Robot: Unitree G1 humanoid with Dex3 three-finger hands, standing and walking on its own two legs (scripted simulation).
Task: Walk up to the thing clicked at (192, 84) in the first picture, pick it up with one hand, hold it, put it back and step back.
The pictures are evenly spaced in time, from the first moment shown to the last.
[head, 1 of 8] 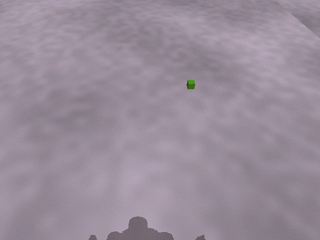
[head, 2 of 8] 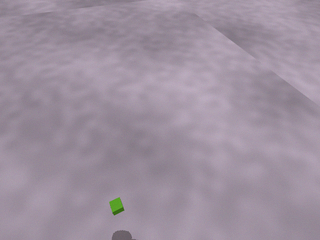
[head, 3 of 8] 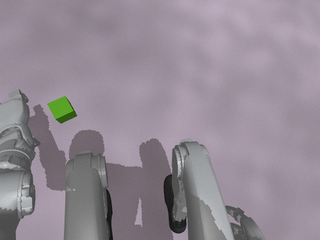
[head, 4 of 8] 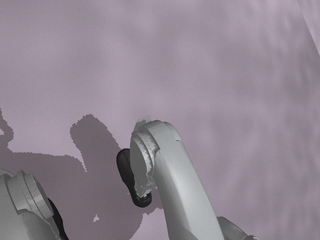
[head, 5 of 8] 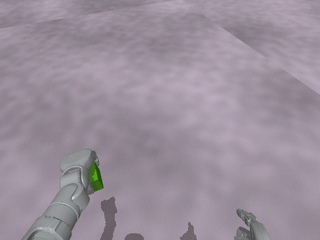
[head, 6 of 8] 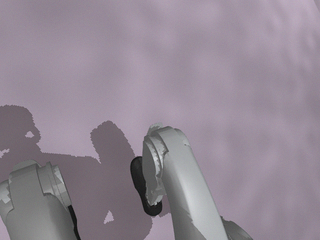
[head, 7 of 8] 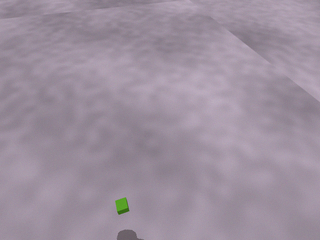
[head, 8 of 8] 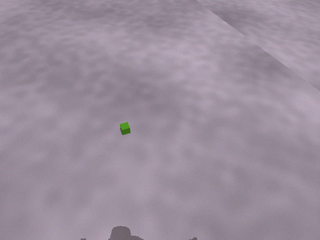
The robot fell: no
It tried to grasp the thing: yes
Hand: left
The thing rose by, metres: 0.67
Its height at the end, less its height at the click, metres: +0.00
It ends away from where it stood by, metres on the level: 0.01
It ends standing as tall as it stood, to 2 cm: yes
